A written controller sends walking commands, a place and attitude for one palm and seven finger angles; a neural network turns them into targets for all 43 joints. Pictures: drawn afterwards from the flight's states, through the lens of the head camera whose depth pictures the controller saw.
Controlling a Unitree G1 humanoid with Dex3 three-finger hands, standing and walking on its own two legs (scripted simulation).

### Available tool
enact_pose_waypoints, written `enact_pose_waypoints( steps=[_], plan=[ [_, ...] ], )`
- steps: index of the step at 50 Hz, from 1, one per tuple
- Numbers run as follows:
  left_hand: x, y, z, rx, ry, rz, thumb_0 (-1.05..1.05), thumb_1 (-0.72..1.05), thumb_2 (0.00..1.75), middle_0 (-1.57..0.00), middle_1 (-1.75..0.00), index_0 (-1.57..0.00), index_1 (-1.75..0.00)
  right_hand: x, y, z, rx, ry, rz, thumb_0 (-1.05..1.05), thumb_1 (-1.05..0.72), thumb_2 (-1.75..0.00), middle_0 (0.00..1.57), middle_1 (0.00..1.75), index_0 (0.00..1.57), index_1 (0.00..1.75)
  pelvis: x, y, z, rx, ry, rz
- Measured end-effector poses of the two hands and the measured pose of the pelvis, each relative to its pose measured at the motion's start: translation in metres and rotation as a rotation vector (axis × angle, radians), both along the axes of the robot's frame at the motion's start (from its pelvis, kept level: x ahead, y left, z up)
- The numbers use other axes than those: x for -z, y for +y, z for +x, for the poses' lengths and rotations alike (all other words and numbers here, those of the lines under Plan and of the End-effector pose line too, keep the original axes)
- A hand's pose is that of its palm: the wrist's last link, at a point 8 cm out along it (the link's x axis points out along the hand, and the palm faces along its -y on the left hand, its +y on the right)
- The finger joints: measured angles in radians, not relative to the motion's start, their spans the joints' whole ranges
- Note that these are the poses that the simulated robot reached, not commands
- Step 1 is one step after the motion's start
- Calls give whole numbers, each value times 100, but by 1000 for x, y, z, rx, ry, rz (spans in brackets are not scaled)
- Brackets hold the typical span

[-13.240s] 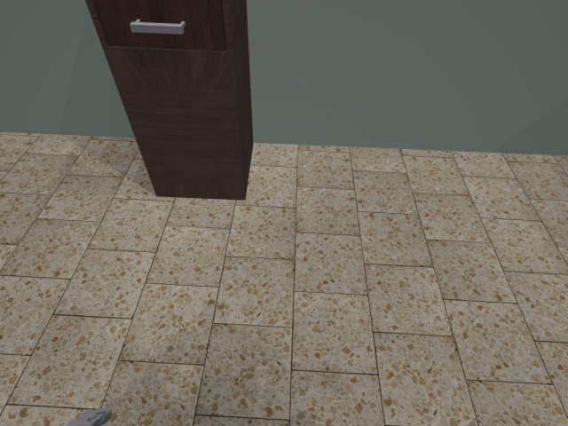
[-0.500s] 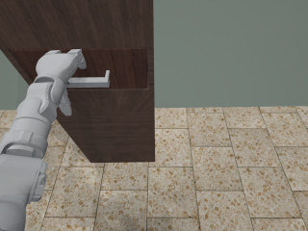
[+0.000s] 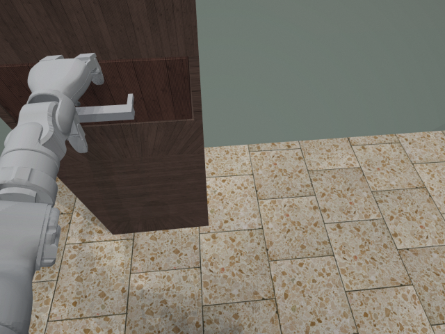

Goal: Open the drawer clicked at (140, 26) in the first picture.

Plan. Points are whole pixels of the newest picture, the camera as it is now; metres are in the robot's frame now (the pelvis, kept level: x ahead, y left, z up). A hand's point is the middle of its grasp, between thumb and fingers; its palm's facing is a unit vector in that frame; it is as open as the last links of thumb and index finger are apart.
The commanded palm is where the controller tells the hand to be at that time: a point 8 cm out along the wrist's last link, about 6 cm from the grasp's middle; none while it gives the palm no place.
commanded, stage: move the hooked fingers above the handle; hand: left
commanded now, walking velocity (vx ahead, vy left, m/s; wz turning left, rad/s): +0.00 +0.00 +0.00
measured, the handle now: (95, 107) +0.56 +0.23 +0.06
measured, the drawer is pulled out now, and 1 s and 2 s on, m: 0.00 0.00 0.00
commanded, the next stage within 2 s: lower the fingers behind the handle in 0.90 s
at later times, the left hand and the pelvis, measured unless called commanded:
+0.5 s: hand (76, 103) +0.51 +0.23 +0.11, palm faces -0.03 -0.03 -1.00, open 13.5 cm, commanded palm +0.51 +0.26 +0.16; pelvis -0.01 +0.00 -0.01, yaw +0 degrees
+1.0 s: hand (76, 103) +0.51 +0.23 +0.11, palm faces -0.03 -0.02 -1.00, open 13.6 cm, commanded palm +0.50 +0.25 +0.16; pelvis -0.01 +0.00 +0.00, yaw +0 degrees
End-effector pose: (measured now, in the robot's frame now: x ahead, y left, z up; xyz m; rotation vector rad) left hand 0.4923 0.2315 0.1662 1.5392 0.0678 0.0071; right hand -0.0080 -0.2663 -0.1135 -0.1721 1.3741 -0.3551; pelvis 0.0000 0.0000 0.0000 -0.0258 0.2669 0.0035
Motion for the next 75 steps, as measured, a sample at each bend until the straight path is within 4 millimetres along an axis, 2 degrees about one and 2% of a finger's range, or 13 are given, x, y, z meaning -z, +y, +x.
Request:
enact_pose_waypoints(
  steps=[10, 20, 34, 43, 63, 69, 75],
  plan=[
    [0, 1, 0, 9, -4, 5, 0, -49, 30, -34, -122, -36, -121, -1, -1, 1, -14, -35, -26, 0, -90, -90, 20, 30, 20, 30, 3, 1, -8, -1, 11, -3],
    [0, 1, 0, 14, -11, 4, 0, -49, 30, -35, -123, -37, -121, -3, -6, -12, -7, -19, -51, 0, -90, -90, 20, 30, 20, 30, 5, 2, -13, 1, 19, -6],
    [1, 1, 0, 7, -14, 1, 0, -49, 30, -34, -122, -37, -121, 0, -1, -27, 7, 11, -39, 0, -90, -90, 20, 30, 20, 30, 6, 3, -15, 5, 23, -7],
    [0, 2, 0, -2, -11, 7, 0, -49, 30, -34, -122, -37, -121, 0, 0, -22, 0, 10, -31, 0, -90, -90, 20, 30, 20, 30, 5, 2, -12, 0, 21, -6],
    [1, 2, 0, -9, -15, 9, 0, -49, 30, -33, -122, -36, -122, 0, -10, 5, -35, -17, -33, 0, -90, -90, 20, 30, 20, 30, 4, -5, -4, -12, 20, -3],
    [2, 1, -1, -16, -17, 9, 0, -49, 30, -32, -122, -35, -123, -1, -15, 3, -38, -22, -42, 0, -90, -90, 20, 30, 20, 30, 6, -8, -8, -16, 26, -4],
    [3, 0, -1, -24, -17, 10, 0, -49, 30, -32, -121, -34, -125, -1, -18, -8, -31, -15, -54, 0, -90, -90, 20, 30, 20, 30, 10, -10, -16, -17, 34, -7]
  ],
)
